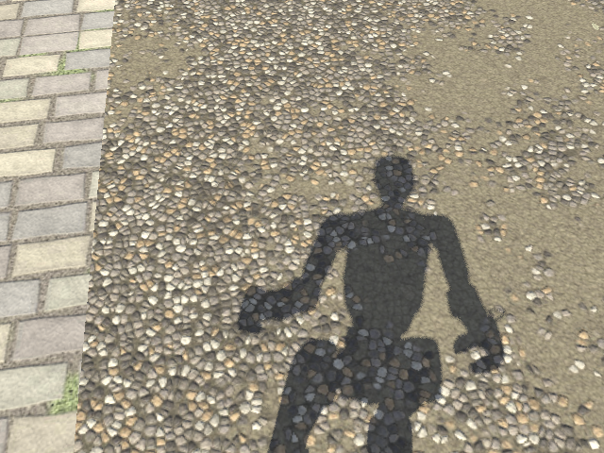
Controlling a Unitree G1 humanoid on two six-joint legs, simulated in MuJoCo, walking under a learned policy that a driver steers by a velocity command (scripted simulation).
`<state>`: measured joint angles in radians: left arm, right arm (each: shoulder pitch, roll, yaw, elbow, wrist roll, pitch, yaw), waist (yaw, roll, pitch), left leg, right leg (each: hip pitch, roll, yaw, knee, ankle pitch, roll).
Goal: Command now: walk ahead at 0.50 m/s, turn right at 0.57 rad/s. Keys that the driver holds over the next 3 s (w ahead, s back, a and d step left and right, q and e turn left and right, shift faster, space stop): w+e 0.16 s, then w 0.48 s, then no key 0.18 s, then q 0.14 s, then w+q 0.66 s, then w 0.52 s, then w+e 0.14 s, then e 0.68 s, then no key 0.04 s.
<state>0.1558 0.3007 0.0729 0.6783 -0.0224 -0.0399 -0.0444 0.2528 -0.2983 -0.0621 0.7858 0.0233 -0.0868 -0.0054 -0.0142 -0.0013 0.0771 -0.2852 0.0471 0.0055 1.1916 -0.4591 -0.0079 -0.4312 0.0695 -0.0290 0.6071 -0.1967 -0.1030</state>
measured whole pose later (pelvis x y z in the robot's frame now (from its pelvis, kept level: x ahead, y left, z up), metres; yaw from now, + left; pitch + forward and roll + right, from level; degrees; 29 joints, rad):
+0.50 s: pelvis +0.29 +0.05 +0.01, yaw -11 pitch +1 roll +1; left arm 0.34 0.29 0.05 0.77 -0.02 -0.04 0.01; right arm 0.16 -0.27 -0.05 0.72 0.00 -0.11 0.03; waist 0.02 -0.03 0.02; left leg -0.38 -0.04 0.02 0.52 -0.17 0.04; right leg -0.32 0.05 0.11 1.12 -0.44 -0.04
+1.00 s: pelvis +0.50 -0.02 +0.01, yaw -8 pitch +2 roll +0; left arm 0.06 0.23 0.03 0.68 0.01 -0.04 -0.01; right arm 0.29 -0.30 -0.04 0.84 0.02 -0.01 -0.01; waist -0.04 0.03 0.05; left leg -0.38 0.00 -0.05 1.08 -0.58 -0.05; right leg -0.43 -0.01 -0.04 0.49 -0.09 -0.03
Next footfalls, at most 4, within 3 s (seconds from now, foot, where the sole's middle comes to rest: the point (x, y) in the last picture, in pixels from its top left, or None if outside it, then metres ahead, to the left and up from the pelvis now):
0.40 left None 0.42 0.12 -0.76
0.86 right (383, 362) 0.63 -0.15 -0.76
1.30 left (271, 369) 0.62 0.10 -0.76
1.76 right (337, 240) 0.97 -0.07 -0.76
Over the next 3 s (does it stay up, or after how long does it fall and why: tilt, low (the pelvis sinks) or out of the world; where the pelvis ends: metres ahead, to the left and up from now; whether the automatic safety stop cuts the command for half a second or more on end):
stays up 1.26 0.15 0.01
